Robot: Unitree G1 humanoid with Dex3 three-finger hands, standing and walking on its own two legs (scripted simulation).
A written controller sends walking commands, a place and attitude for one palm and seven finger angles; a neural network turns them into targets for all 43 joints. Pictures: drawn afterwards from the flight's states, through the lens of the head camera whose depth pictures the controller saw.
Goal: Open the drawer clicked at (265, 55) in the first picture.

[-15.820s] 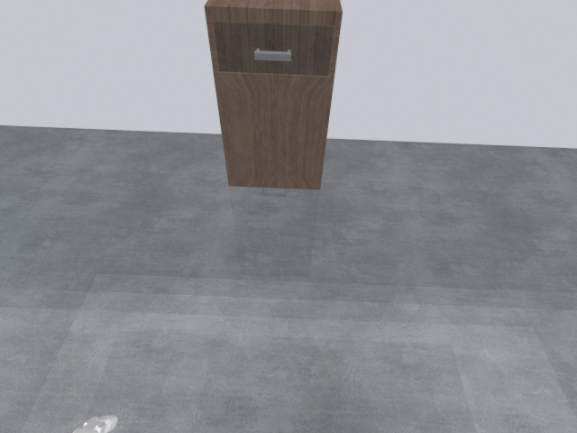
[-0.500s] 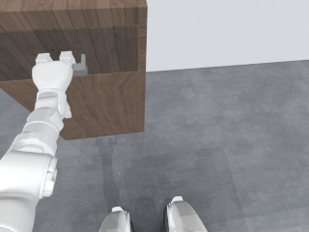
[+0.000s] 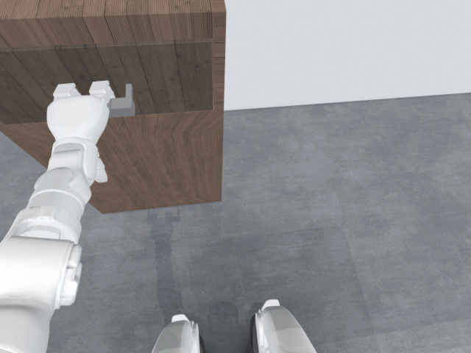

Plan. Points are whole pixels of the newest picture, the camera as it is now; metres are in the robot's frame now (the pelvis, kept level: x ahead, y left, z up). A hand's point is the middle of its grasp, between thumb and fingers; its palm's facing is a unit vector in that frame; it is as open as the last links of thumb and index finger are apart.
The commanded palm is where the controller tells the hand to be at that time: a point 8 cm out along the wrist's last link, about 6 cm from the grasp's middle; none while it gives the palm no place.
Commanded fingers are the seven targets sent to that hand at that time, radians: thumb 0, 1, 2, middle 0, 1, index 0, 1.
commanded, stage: close the thumb around the handle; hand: left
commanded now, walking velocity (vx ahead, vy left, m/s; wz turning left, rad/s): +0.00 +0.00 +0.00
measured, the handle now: (95, 100) +0.56 +0.22 +0.01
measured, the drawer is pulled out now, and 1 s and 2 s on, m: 0.00 0.01 0.14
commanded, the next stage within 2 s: pull the drawer open in 0.64 s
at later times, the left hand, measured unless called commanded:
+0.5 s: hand (91, 131) +0.51 +0.23 -0.01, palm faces -0.05 -0.02 -1.00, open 6.5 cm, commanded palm +0.50 +0.22 +0.04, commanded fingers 0.00 0.90 0.90 -0.40 -1.35 -0.40 -1.35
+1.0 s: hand (90, 135) +0.50 +0.23 -0.01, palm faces -0.07 -0.03 -1.00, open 5.9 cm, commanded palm +0.47 +0.21 +0.04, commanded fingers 0.00 0.90 0.90 -0.40 -1.35 -0.40 -1.35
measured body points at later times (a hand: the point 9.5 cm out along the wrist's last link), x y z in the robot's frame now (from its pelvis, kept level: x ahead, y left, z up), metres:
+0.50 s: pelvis +0.00 +0.00 +0.00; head +0.15 +0.01 +0.42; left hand +0.51 +0.23 +0.05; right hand -0.01 -0.27 -0.12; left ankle -0.01 +0.10 -0.66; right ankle +0.03 -0.13 -0.66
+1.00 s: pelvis +0.01 +0.01 +0.01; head +0.15 +0.01 +0.43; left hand +0.50 +0.23 +0.04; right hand +0.00 -0.27 -0.12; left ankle -0.01 +0.10 -0.66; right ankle +0.03 -0.13 -0.66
